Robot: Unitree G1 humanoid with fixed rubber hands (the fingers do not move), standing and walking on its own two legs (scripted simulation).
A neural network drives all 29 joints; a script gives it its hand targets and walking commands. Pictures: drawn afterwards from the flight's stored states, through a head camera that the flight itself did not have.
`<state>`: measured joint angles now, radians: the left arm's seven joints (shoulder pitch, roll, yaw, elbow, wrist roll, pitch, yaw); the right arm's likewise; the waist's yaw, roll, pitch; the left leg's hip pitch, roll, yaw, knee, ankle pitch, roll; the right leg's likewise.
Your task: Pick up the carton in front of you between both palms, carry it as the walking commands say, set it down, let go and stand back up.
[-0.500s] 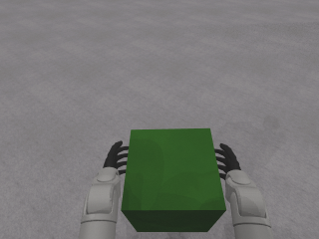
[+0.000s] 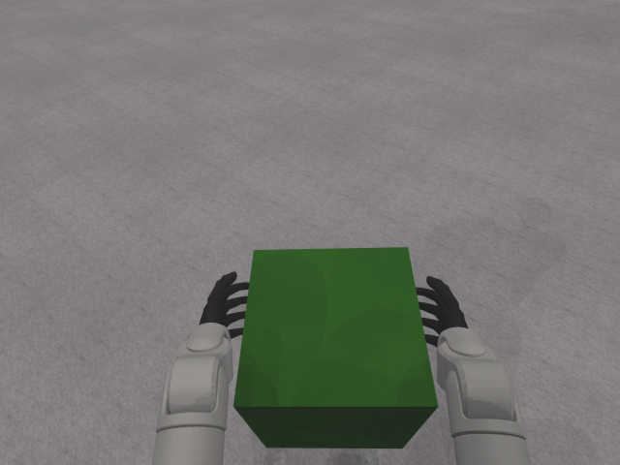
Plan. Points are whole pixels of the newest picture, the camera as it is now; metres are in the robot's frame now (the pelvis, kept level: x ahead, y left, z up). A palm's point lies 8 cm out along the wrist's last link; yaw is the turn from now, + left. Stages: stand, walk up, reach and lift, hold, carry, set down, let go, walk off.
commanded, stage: carry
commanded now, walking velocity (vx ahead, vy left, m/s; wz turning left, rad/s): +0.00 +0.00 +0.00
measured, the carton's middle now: (332, 354) +0.29 +0.00 -0.05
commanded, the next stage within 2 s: hold in 1.78 s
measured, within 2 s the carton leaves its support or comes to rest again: neither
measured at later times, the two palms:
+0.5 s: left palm (206, 295) +0.34 +0.17 +0.04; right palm (425, 295) +0.34 -0.13 +0.03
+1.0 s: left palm (193, 327) +0.29 +0.18 +0.04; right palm (428, 328) +0.29 -0.12 +0.03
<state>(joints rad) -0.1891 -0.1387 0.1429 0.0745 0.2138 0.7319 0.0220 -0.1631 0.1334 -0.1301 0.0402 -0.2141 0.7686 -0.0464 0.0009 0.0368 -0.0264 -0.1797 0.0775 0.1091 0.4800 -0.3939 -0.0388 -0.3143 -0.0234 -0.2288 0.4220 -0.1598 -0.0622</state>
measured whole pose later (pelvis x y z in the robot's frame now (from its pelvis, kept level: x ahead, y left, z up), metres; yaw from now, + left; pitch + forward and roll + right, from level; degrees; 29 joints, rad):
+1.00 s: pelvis +0.00 +0.03 +0.00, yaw +0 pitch +1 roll +0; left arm -0.22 -0.14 0.18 0.17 0.24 0.73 0.02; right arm -0.21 0.14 -0.16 0.17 -0.24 0.75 -0.03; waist 0.00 0.01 -0.09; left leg -0.15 0.05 0.18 0.50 -0.36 0.01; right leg -0.32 -0.08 -0.19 0.52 -0.21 -0.01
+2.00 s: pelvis -0.03 +0.02 +0.00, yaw +7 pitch -7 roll +0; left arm -0.22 -0.14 0.19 0.21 0.25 0.68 0.00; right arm -0.19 0.14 -0.16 0.16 -0.25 0.74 -0.04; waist 0.01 0.02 0.06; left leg -0.04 -0.02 0.02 0.40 -0.25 0.02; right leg -0.14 -0.02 0.03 0.38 -0.12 0.03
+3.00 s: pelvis -0.07 +0.00 -0.14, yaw +12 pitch +37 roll +1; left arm -0.68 -0.17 0.46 0.55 0.22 0.21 0.06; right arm -0.69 0.05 -0.40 0.58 -0.24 0.23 0.00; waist -0.01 0.04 -0.17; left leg -1.43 -0.11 -0.08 1.26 -0.47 -0.02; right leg -1.50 0.06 0.09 1.21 -0.36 0.03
